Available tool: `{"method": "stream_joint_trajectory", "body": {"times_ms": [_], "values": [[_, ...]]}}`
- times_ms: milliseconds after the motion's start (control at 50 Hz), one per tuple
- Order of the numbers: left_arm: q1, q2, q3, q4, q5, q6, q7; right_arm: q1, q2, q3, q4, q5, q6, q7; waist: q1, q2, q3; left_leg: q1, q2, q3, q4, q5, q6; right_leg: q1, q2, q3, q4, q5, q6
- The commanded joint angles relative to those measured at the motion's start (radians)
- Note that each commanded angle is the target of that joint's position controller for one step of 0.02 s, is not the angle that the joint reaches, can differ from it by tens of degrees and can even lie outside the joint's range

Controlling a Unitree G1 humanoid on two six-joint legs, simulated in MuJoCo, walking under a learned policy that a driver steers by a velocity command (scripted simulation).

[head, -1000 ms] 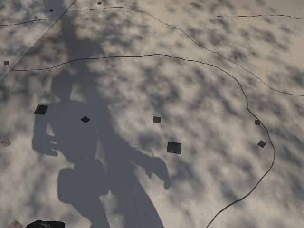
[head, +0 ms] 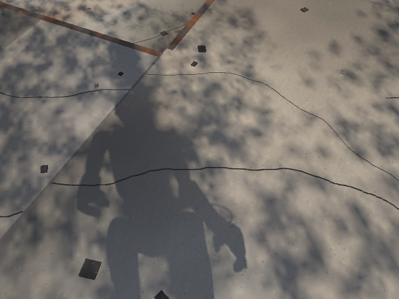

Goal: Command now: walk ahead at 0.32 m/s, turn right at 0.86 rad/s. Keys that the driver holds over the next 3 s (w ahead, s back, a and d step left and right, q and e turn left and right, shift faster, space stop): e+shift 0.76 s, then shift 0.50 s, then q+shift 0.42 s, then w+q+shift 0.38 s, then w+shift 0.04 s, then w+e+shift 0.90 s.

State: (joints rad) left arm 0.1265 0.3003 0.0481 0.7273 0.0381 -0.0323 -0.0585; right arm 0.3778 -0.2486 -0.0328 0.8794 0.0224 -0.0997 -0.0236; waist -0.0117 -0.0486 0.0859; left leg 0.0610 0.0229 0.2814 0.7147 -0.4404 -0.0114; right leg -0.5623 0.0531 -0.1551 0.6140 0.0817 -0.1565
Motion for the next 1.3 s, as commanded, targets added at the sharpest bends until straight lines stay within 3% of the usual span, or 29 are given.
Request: {"method": "stream_joint_trajectory", "body": {"times_ms": [20,40,60,80,100,140,200,240,320,400,500,520,540,560,580,600,640,700,800,980,1000,1020,1040,1060,1080,1120,1160,1200,1300], "values": [[0.405,0.256,0.084,0.081,-0.013,0.018,0.045,-0.086,-0.043,-0.013,-0.141,-0.028,0.015,0.009,0.130,-0.158,-0.145,-0.649,-0.084,-0.087,0.934,-0.241,-0.038,0.727,-0.176,0.347,0.071,0.989,-0.136],[0.366,0.311,0.098,0.019,-0.018,0.019,0.039,0.043,-0.070,-0.007,-0.190,-0.037,0.026,0.000,0.077,-0.104,-0.435,-0.744,-0.085,-0.315,1.035,-0.160,-0.052,0.903,-0.351,0.684,-0.054,1.005,-0.315],[0.238,0.277,0.101,-0.045,-0.029,0.034,0.050,0.033,-0.113,0.000,-0.195,-0.052,0.030,-0.006,0.057,-0.006,-0.441,-0.762,-0.051,-0.374,0.982,-0.077,-0.038,0.797,-0.376,0.832,-0.205,0.507,-0.335],[0.170,0.196,0.080,-0.063,-0.035,0.046,0.060,-0.037,-0.150,-0.007,-0.196,-0.066,0.039,-0.007,0.033,0.103,-0.298,-0.764,-0.014,-0.381,0.881,-0.039,-0.037,0.625,-0.325,0.801,-0.282,0.159,-0.294],[0.146,0.147,0.063,-0.050,-0.040,0.049,0.062,-0.096,-0.151,-0.011,-0.210,-0.077,0.051,-0.011,0.009,0.140,-0.191,-0.748,0.011,-0.379,0.777,-0.031,-0.043,0.484,-0.270,0.742,-0.320,0.061,-0.246],[0.152,0.129,0.057,-0.038,-0.037,0.041,0.064,-0.117,-0.144,-0.008,-0.218,-0.080,0.098,-0.020,-0.011,0.149,-0.131,-0.619,0.041,-0.368,0.603,-0.009,-0.063,0.282,-0.205,0.618,-0.323,0.184,-0.186],[0.154,0.168,0.072,-0.041,-0.021,0.034,0.060,-0.145,-0.097,0.006,-0.235,-0.066,0.118,-0.024,-0.002,0.125,-0.195,-0.567,0.037,-0.359,0.458,0.063,-0.074,0.256,-0.132,0.548,-0.258,0.335,-0.129],[0.157,0.174,0.079,-0.047,-0.026,0.045,0.064,-0.192,-0.097,0.007,-0.257,-0.059,0.123,-0.024,0.018,0.081,-0.220,-0.599,0.027,-0.377,0.383,0.126,-0.072,0.290,-0.107,0.574,-0.253,0.203,-0.078],[0.166,0.180,0.091,-0.063,-0.033,0.076,0.069,-0.297,-0.111,0.004,-0.287,-0.053,0.134,-0.018,0.064,-0.008,-0.176,-0.667,-0.011,-0.415,0.246,0.174,-0.065,0.354,-0.068,0.679,-0.292,-0.203,-0.016],[0.181,0.185,0.098,-0.068,-0.021,0.083,0.062,-0.343,-0.127,0.003,-0.291,-0.041,0.114,-0.018,0.088,-0.063,-0.137,-0.641,-0.058,-0.437,0.100,0.140,-0.037,0.413,-0.066,0.760,-0.263,-0.210,-0.019],[0.106,0.187,0.096,-0.093,-0.020,0.082,0.050,-0.266,-0.159,-0.006,-0.271,-0.024,0.087,-0.028,0.034,-0.113,-0.125,-0.350,-0.109,-0.432,-0.212,0.138,-0.004,0.319,-0.031,0.831,-0.209,-0.119,0.042],[0.089,0.178,0.091,-0.096,-0.030,0.078,0.052,-0.230,-0.172,-0.012,-0.262,-0.029,0.081,-0.037,0.002,-0.086,-0.120,-0.237,-0.076,-0.435,-0.369,0.220,-0.001,0.254,0.010,0.808,-0.168,-0.230,0.085],[0.164,0.113,0.075,-0.090,-0.037,0.072,0.055,-0.250,-0.228,-0.024,-0.271,-0.035,0.079,-0.047,0.047,0.071,-0.163,-0.109,0.108,-0.571,-0.463,0.195,0.037,0.173,0.093,0.682,-0.032,-0.569,0.139],[0.194,0.085,0.067,-0.112,-0.045,0.070,0.062,-0.273,-0.309,-0.034,-0.308,-0.043,0.091,-0.044,0.052,0.239,-0.186,-0.049,0.369,-0.843,-0.504,0.190,0.144,0.012,0.217,0.417,0.224,-0.715,0.180],[0.154,0.208,0.092,-0.108,-0.002,0.069,0.059,-0.261,-0.269,-0.031,-0.288,-0.051,0.102,-0.037,0.033,0.189,-0.158,-0.136,0.371,-0.832,-0.484,0.329,0.213,-0.019,0.139,0.348,0.371,-0.653,0.196],[0.146,0.222,0.101,-0.100,0.004,0.073,0.051,-0.276,-0.207,-0.017,-0.290,-0.043,0.108,-0.033,0.045,0.149,-0.133,-0.168,0.317,-0.705,-0.452,0.406,0.207,-0.003,0.087,0.332,0.447,-0.585,0.198],[0.185,0.189,0.093,-0.076,-0.007,0.095,0.027,-0.318,-0.173,-0.006,-0.302,-0.044,0.116,-0.027,0.066,0.166,-0.109,-0.213,0.201,-0.500,-0.421,0.483,0.166,0.011,0.067,0.289,0.590,-0.489,0.203],[0.163,0.176,0.079,-0.082,-0.029,0.110,0.010,-0.276,-0.164,-0.007,-0.307,-0.051,0.116,-0.025,0.040,0.185,-0.102,-0.189,0.183,-0.383,-0.406,0.580,0.176,-0.022,0.027,0.225,0.651,-0.452,0.222],[0.058,0.131,0.056,-0.118,-0.028,0.117,0.001,-0.143,-0.192,-0.032,-0.264,-0.053,0.107,-0.017,-0.024,0.212,-0.106,-0.075,0.238,-0.351,-0.385,0.661,0.204,-0.045,-0.025,0.190,0.490,-0.482,0.235],[0.058,0.065,0.016,-0.115,-0.036,0.104,0.025,-0.130,-0.223,-0.053,-0.213,-0.041,0.115,0.020,0.002,0.258,-0.147,-0.177,0.250,-0.278,-0.265,0.727,0.190,0.306,0.006,0.109,-0.031,-0.491,0.148],[0.097,0.061,0.012,-0.097,-0.025,0.093,0.031,-0.133,-0.221,-0.052,-0.205,-0.028,0.123,0.020,0.032,0.228,-0.147,-0.221,0.234,-0.252,-0.213,0.691,0.154,0.398,0.008,0.107,-0.215,-0.356,0.133],[0.107,0.097,0.017,-0.088,-0.008,0.081,0.039,-0.082,-0.196,-0.047,-0.191,-0.026,0.125,0.022,0.030,0.131,-0.164,-0.320,0.204,-0.218,-0.134,0.542,0.091,0.526,-0.055,0.212,-0.333,-0.249,0.119],[0.103,0.168,0.021,-0.108,-0.003,0.070,0.047,-0.016,-0.086,-0.020,-0.217,-0.051,0.131,0.032,-0.012,-0.166,-0.204,-0.521,0.115,-0.142,0.081,-0.053,0.014,0.667,-0.366,0.556,-0.347,0.003,0.070],[0.110,0.227,0.039,-0.109,-0.019,0.064,0.055,-0.103,-0.106,-0.019,-0.245,-0.044,0.151,0.017,0.054,-0.208,-0.159,-0.549,0.019,-0.219,0.162,-0.186,-0.006,0.488,-0.445,0.578,-0.289,0.257,-0.089],[0.095,0.160,0.023,-0.092,-0.023,0.060,0.056,-0.126,-0.149,-0.031,-0.233,-0.035,0.162,0.013,0.043,-0.107,-0.126,-0.539,0.040,-0.274,0.221,-0.139,-0.009,0.478,-0.380,0.493,-0.286,0.258,-0.100],[-0.015,0.090,-0.005,-0.089,-0.019,0.061,0.062,-0.090,-0.153,-0.037,-0.191,-0.026,0.161,0.020,-0.015,-0.104,-0.075,-0.510,0.033,-0.280,0.209,-0.018,-0.011,0.429,-0.263,0.370,-0.306,0.190,-0.039],[-0.008,0.075,-0.012,-0.076,-0.023,0.056,0.074,-0.048,-0.158,-0.042,-0.156,-0.042,0.161,0.022,-0.016,-0.113,-0.103,-0.477,0.014,-0.266,0.231,0.028,-0.019,0.450,-0.226,0.320,-0.286,0.294,-0.036],[0.007,0.064,-0.017,-0.058,-0.024,0.050,0.074,-0.052,-0.130,-0.035,-0.147,-0.035,0.164,0.024,-0.009,-0.078,-0.118,-0.447,0.008,-0.269,0.188,0.032,-0.023,0.455,-0.229,0.317,-0.286,0.258,-0.039],[0.020,0.050,-0.024,-0.006,-0.009,0.042,0.078,-0.075,-0.084,-0.016,-0.120,-0.030,0.169,0.018,0.015,-0.091,-0.100,-0.336,-0.013,-0.264,-0.056,0.033,-0.005,0.416,-0.238,0.331,-0.289,0.030,-0.038]]}}
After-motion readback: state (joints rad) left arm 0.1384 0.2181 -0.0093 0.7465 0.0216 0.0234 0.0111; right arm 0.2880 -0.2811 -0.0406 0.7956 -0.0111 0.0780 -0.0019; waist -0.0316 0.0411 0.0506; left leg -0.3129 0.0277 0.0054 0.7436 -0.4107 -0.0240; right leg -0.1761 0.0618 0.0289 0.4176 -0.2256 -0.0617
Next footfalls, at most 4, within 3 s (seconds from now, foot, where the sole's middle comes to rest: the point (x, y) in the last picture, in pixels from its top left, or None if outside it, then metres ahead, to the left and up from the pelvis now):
0.54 left None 0.32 0.13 -0.74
1.02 right None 0.13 0.01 -0.74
1.42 left None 0.27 0.14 -0.74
1.76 right None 0.13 -0.01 -0.74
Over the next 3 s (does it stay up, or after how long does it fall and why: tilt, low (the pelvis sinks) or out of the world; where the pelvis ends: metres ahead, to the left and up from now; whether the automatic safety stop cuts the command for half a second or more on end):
stays up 0.95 -0.14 0.02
